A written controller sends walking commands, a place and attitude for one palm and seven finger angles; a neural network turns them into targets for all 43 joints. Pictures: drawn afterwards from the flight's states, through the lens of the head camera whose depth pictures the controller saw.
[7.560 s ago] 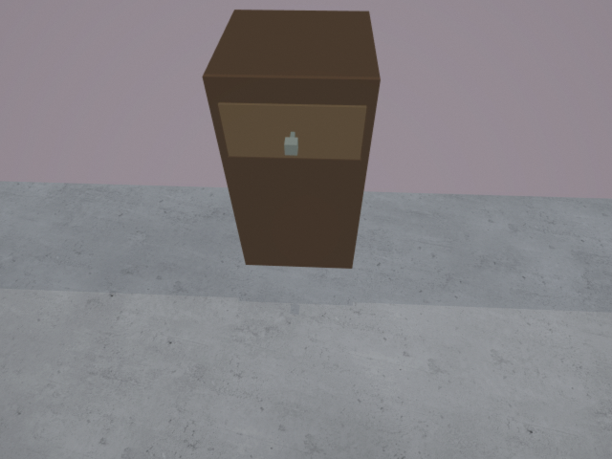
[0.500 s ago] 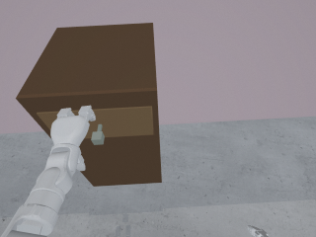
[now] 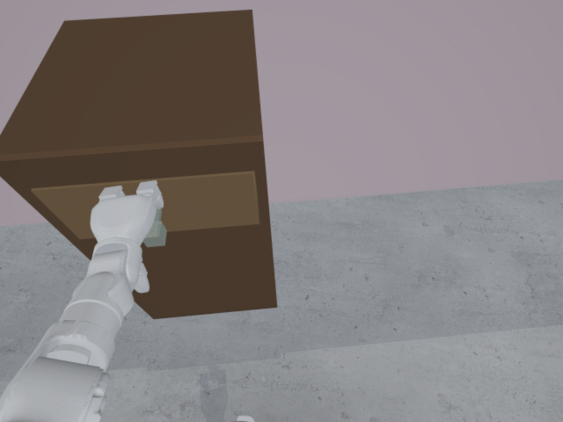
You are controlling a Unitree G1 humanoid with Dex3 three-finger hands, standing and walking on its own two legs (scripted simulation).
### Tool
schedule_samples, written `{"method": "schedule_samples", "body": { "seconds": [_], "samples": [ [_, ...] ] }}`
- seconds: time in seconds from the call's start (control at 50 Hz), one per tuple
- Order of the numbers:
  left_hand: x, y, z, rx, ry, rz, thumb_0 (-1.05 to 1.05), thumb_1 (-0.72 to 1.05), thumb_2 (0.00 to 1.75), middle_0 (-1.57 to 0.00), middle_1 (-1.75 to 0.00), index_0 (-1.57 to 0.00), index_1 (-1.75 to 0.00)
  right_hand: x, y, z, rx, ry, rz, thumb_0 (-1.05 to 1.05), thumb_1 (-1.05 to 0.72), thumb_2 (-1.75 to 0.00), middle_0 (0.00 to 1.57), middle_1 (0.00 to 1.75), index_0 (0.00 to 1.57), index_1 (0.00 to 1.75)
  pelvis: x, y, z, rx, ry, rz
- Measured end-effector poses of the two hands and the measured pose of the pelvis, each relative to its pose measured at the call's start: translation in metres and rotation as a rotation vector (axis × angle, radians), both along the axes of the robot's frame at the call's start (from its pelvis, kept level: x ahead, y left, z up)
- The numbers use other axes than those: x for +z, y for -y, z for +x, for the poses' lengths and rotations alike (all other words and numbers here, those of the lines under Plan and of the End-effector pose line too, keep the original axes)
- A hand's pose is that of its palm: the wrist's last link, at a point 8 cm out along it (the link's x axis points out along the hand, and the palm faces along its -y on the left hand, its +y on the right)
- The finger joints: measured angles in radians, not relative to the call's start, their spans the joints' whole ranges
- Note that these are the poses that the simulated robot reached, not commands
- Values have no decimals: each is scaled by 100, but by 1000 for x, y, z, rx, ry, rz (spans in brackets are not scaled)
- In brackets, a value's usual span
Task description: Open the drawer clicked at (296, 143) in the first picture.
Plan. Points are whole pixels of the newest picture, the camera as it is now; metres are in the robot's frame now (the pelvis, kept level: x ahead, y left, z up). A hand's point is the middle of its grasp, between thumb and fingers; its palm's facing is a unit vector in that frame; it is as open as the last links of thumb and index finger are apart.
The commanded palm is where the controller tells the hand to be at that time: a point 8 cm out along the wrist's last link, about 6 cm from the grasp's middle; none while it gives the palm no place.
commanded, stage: move the hooked fingers above the handle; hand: left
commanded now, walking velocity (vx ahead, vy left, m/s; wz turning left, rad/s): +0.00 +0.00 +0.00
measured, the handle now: (155, 225) +0.47 +0.25 -0.08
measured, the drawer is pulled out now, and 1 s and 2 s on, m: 0.00 0.00 0.00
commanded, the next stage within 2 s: none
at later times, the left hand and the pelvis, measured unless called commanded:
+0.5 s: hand (132, 232) +0.42 +0.26 -0.02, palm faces -0.14 +0.00 -0.99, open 13.8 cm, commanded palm +0.41 +0.23 +0.03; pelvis -0.02 +0.01 -0.01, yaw -1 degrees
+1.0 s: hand (159, 219) +0.44 +0.22 -0.01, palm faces -0.05 -0.01 -1.00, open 13.4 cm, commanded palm +0.42 +0.24 +0.04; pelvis -0.02 +0.01 -0.01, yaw -2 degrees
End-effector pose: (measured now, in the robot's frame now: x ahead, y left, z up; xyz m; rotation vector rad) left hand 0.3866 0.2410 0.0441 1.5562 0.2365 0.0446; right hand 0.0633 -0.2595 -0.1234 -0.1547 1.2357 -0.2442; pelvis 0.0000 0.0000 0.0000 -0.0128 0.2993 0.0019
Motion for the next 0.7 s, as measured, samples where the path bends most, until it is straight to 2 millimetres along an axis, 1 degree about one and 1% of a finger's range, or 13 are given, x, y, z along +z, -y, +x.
{"method": "schedule_samples", "body": {
  "seconds": [0.06,0.14,0.2,0.26,0.3,0.36,0.44,0.48,0.52,0.56,0.64,0.7],
  "samples": [
    [-6,14,5,-80,-9,-53,0,-49,30,-32,-120,-32,-120,2,2,-10,-10,-24,-28,1,-91,-90,20,30,20,30,-2,0,0,4,-7,-4],
    [-4,31,17,-191,79,-64,0,-49,30,-33,-120,-32,-120,-1,7,-21,-26,-37,-62,1,-91,-90,20,30,20,30,-9,-1,-3,4,-35,-11],
    [-4,30,28,-187,154,-45,0,-49,30,-34,-121,-32,-120,-8,9,-29,-31,-51,-67,0,-91,-90,20,30,20,30,-17,-3,-7,-3,-63,-14],
    [-7,33,29,-164,200,-19,0,-49,30,-38,-126,-32,-120,-15,6,-36,-30,-69,-49,0,-91,-90,20,30,20,30,-21,-6,-11,-10,-78,-14],
    [-7,35,27,-136,201,-5,0,-49,30,-39,-127,-32,-121,-19,3,-40,-34,-80,-27,0,-91,-90,20,30,20,30,-21,-7,-14,-16,-78,-11],
    [-10,23,25,-32,138,27,0,-49,30,-37,-126,-32,-122,-18,-4,-45,-50,-81,-1,0,-91,-90,20,30,20,30,-17,-7,-17,-25,-65,-6],
    [-10,-3,18,77,31,31,0,-49,30,-35,-123,-32,-121,-10,-10,-50,-64,-70,4,0,-91,-90,20,30,20,30,-11,-6,-19,-26,-42,-6],
    [-9,-12,16,71,-9,26,0,-49,30,-34,-122,-32,-121,-5,-11,-52,-62,-65,-12,0,-91,-90,21,30,20,30,-8,-6,-19,-16,-35,-11],
    [-8,-13,17,22,-29,17,0,-49,30,-34,-121,-32,-121,-1,-9,-54,-51,-67,-37,0,-91,-90,21,30,20,30,-8,-6,-20,-2,-32,-17],
    [-8,-6,18,-53,-28,-2,0,-49,30,-33,-121,-32,-120,2,-6,-56,-39,-73,-64,0,-91,-90,21,30,20,30,-9,-8,-20,11,-35,-25],
    [-11,20,23,-195,30,-62,0,-49,30,-33,-120,-32,-120,0,0,-56,-26,-87,-102,0,-91,-90,21,30,20,30,-16,-13,-19,21,-54,-34],
    [-16,32,30,-220,104,-84,0,-49,30,-34,-121,-32,-120,-5,2,-55,-26,-87,-108,0,-91,-90,20,30,20,30,-22,-16,-19,15,-77,-36]
  ]
}}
